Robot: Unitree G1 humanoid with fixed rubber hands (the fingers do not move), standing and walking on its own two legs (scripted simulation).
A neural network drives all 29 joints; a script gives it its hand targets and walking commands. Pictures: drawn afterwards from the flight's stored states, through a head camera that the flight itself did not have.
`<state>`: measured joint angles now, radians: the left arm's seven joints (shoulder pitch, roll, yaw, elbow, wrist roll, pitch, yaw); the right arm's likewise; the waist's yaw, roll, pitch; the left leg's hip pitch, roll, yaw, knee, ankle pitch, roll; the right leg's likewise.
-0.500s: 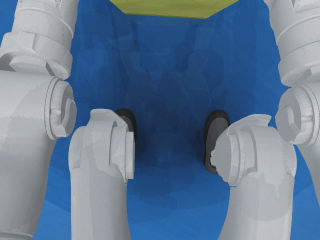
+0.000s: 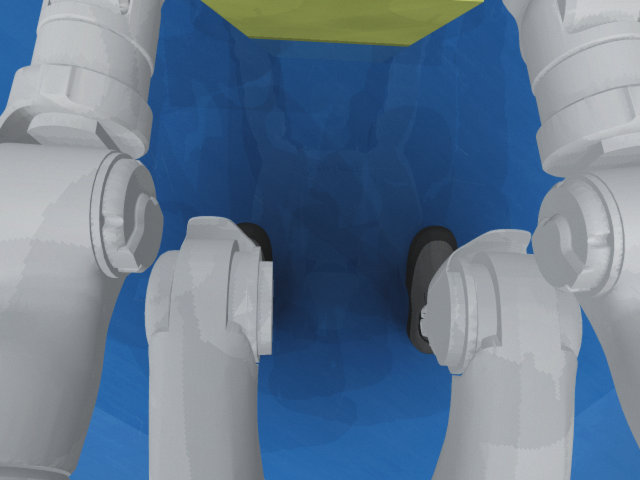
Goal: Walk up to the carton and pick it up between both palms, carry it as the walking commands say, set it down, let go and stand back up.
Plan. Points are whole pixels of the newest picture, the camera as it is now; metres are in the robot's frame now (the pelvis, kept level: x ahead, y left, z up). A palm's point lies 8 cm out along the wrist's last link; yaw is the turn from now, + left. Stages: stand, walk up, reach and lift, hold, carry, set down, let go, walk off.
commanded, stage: reach and lift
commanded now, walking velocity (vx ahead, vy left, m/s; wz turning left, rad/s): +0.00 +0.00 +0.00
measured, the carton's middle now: out of the picture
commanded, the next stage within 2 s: none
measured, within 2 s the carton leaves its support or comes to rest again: leaves its support in 0.56 s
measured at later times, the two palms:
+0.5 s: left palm out of the picture +0.57 +0.18 -0.18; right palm out of the picture +0.58 -0.12 -0.17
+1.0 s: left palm out of the picture +0.57 +0.18 -0.10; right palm out of the picture +0.58 -0.11 -0.09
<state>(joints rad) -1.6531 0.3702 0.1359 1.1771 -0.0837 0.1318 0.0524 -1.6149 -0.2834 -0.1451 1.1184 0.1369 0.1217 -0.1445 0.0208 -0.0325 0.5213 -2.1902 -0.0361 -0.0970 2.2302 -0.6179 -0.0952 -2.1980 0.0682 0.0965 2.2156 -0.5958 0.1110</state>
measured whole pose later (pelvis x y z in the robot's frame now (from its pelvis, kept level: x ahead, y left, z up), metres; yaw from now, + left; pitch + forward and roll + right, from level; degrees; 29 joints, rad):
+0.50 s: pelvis +0.00 +0.00 +0.00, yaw +0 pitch +33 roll +0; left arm -1.58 0.35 0.15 1.02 -0.09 0.23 0.05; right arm -1.57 -0.28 -0.16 0.99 0.14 0.22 -0.15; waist 0.03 -0.04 0.52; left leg -2.18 -0.04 -0.10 2.24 -0.64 -0.09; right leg -2.18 0.08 0.10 2.22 -0.62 0.12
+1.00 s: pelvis -0.01 +0.00 +0.04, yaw +0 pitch +32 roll +0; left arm -1.60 0.32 0.26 0.91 0.03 0.34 0.07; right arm -1.61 -0.21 -0.30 0.85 0.00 0.34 -0.21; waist 0.02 -0.03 0.52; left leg -2.06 -0.06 -0.10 2.09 -0.58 -0.10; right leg -2.06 0.09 0.11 2.08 -0.57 0.12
